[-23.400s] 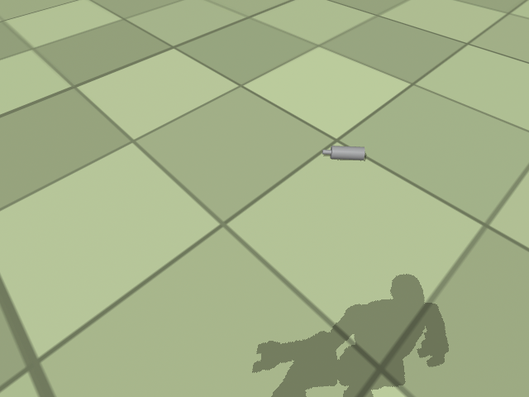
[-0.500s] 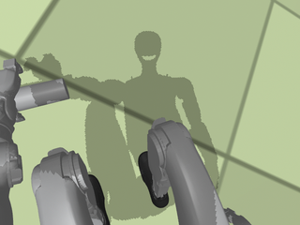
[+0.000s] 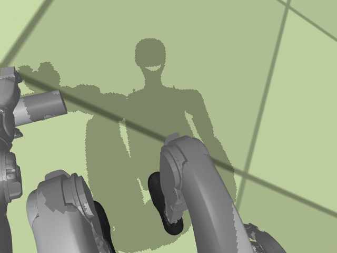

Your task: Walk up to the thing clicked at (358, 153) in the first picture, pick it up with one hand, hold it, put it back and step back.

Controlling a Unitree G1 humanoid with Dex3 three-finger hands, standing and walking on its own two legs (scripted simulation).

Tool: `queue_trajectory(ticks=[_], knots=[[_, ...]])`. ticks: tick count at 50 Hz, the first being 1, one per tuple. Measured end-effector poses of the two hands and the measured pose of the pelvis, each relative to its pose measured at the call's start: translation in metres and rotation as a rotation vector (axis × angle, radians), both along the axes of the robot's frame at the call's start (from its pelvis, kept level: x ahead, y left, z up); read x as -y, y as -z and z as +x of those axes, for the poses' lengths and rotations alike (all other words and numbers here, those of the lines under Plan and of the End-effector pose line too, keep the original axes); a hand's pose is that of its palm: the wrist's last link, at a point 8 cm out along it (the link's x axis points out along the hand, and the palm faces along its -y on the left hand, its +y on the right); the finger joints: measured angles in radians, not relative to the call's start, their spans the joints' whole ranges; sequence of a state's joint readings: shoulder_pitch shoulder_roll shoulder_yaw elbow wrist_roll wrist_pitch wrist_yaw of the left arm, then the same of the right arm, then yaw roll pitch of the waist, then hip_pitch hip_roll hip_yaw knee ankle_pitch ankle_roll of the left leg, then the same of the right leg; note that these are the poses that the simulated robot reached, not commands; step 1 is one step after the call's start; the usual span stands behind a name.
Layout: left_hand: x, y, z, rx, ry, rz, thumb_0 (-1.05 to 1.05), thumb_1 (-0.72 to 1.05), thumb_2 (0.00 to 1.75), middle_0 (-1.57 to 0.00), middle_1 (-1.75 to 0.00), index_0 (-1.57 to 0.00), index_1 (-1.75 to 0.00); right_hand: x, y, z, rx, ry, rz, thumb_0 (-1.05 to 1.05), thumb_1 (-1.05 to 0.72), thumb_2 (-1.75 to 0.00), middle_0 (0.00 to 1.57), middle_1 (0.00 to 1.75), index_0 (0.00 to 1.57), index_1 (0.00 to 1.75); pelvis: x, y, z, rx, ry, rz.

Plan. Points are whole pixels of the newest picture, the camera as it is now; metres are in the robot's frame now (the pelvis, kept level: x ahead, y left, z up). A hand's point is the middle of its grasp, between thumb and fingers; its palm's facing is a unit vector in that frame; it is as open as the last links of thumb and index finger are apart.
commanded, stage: rest palm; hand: left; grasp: from above
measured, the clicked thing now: (19, 111) +0.50 +0.26 -0.29
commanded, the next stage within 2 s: close in 1.04 s
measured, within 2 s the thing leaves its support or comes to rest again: neither
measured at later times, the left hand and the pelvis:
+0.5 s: hand (21, 109) +0.50 +0.24 -0.24, palm faces -0.44 -0.08 -0.89, open 14.1 cm; pelvis +0.00 +0.00 -0.02, yaw -4 degrees
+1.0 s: hand (26, 110) +0.49 +0.23 -0.25, palm faces -0.45 -0.06 -0.89, open 14.2 cm; pelvis +0.00 +0.01 -0.01, yaw -5 degrees
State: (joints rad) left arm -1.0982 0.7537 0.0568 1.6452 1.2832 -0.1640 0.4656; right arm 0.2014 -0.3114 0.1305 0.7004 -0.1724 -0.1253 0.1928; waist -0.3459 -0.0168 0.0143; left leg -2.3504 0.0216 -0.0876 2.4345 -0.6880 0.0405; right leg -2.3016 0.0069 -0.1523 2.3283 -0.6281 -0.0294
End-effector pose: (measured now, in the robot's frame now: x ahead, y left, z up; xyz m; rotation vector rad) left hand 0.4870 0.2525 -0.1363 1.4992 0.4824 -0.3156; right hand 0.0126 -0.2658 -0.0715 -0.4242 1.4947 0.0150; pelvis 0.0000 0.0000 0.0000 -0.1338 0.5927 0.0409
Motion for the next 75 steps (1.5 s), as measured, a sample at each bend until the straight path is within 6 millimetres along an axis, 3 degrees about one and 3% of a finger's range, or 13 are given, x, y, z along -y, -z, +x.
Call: queue_trajectory(ticks=[9,23,58,75], knots=[[0.009,0.029,0.006,0.029,0.06,-0.031,0.0,-0.56,1.03,-0.08,-0.99,-0.06,-1.0,-0.013,0.003,-0.02,-0.069,-0.017,0.027,0.0,-0.9,-0.9,0.2,0.3,0.2,0.3,-0.001,0.012,0.003,0.023,0.012,-0.019],[0.01,0.048,0.015,0.05,-0.002,-0.025,0.0,-0.53,1.06,-0.09,-0.99,-0.07,-1.01,-0.021,0.0,-0.016,-0.053,-0.059,0.077,0.0,-0.9,-0.9,0.2,0.3,0.2,0.3,-0.003,0.015,0.005,0.04,0.032,-0.046],[0.02,0.065,0.016,0.055,0.012,-0.023,0.0,-0.54,1.03,-0.09,-1.0,-0.07,-1.01,-0.025,-0.016,-0.016,-0.037,-0.134,0.094,0.0,-0.91,-0.91,0.2,0.3,0.2,0.3,-0.005,0.014,0.0,0.073,0.051,-0.079],[0.011,0.065,0.015,0.038,-0.006,-0.022,0.0,-0.38,0.95,-0.17,-0.99,-0.17,-0.98,-0.03,-0.016,-0.018,-0.041,-0.126,0.1,0.0,-0.91,-0.9,0.2,0.3,0.2,0.3,-0.005,0.014,0.0,0.073,0.054,-0.086]])
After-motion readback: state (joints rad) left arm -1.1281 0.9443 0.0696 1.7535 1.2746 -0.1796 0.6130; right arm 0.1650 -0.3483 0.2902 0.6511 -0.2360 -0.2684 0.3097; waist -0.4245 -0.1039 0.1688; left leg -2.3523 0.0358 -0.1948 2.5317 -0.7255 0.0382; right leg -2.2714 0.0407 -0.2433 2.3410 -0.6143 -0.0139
